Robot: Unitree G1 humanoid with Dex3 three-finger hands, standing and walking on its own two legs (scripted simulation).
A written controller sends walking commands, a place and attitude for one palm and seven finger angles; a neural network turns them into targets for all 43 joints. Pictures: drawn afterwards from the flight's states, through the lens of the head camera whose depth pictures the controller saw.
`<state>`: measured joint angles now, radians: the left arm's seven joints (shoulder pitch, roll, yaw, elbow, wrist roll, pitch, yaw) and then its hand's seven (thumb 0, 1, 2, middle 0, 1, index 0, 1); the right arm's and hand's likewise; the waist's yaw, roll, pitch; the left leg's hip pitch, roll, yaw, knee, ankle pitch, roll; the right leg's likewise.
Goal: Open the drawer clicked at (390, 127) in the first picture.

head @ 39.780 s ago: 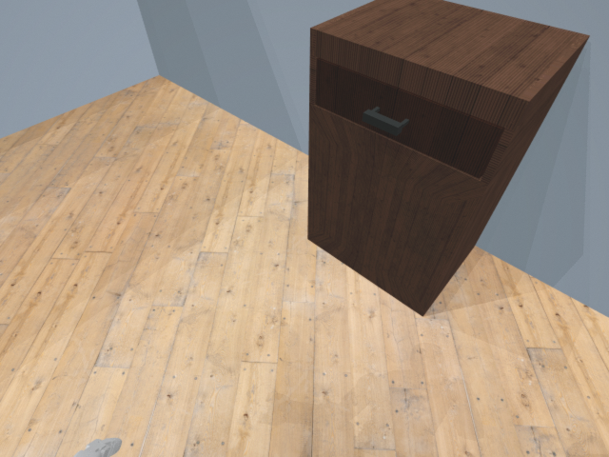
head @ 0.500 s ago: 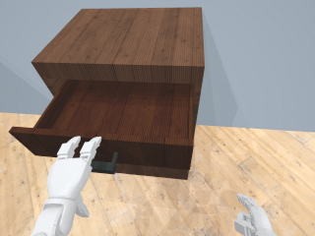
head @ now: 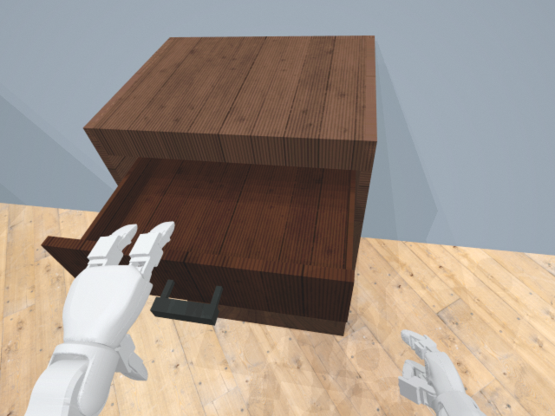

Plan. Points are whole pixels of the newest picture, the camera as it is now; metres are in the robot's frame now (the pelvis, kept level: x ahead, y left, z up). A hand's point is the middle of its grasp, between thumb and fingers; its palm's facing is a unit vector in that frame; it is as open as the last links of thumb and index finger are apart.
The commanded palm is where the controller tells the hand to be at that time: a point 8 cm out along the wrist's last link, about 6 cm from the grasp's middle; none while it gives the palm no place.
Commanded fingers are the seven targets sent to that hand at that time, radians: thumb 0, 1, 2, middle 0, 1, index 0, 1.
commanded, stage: lift the hand off the handle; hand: left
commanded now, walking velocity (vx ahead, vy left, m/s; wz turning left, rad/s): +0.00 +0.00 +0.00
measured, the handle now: (189, 299) +0.29 +0.20 -0.03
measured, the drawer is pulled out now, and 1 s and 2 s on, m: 0.24 0.24 0.24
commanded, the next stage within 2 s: draw the hand back to the body in 0.36 s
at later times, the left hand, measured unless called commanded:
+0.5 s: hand (128, 296) +0.22 +0.21 +0.13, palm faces +0.07 -0.15 -0.99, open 16.2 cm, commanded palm +0.19 +0.22 +0.18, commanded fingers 0.00 -0.50 0.30 -0.15 -0.30 -0.15 -0.30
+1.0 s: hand (94, 311) +0.19 +0.24 +0.13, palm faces +0.06 -0.10 -0.99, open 16.2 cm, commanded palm +0.16 +0.24 +0.19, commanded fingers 0.00 -0.50 0.30 -0.15 -0.30 -0.15 -0.30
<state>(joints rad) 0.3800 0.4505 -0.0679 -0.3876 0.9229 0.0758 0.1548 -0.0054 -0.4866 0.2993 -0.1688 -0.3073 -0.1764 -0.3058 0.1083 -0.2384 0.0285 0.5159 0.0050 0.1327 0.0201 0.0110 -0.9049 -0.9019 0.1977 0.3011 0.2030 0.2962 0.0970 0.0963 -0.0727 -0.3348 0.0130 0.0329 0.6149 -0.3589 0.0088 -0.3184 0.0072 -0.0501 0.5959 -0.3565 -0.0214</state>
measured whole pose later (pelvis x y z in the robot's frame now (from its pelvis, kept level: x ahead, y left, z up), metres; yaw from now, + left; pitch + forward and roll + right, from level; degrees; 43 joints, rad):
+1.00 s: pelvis -0.01 +0.00 +0.01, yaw +1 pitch +2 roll -1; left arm 0.43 0.58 0.09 -0.49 0.79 0.05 0.02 -0.01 -0.49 0.30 -0.17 -0.31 -0.18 -0.31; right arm 0.12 -0.27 0.04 0.49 0.03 0.15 0.00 0.01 -0.91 -0.90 0.20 0.30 0.20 0.30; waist 0.09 0.10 -0.03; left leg -0.27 0.01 0.02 0.55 -0.31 0.01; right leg -0.24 0.01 -0.06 0.51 -0.31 -0.02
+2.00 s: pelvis +0.00 -0.01 +0.01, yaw +3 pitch -2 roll +0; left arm 0.56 0.33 0.26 -0.51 -0.06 -0.05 0.12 0.01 0.80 0.85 -0.20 -0.31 -0.21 -0.30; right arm 0.15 -0.21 0.03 0.61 0.02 -0.08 -0.08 0.01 -0.90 -0.90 0.20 0.30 0.20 0.30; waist 0.06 0.07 0.00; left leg -0.12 0.01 -0.01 0.43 -0.28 -0.01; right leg -0.08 0.01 -0.10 0.41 -0.29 -0.04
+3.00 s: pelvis -0.08 +0.00 +0.00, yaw +3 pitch +3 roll -1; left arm 0.65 0.42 0.39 -0.68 -0.06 -0.18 0.15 0.01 0.89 0.90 -0.21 -0.31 -0.21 -0.30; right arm 0.15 -0.19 0.03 0.54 0.02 -0.05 -0.08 0.01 -0.90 -0.90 0.20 0.30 0.21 0.30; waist 0.00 -0.03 0.02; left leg -0.43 -0.01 -0.02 0.59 -0.22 0.02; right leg -0.38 -0.02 -0.11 0.56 -0.23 -0.01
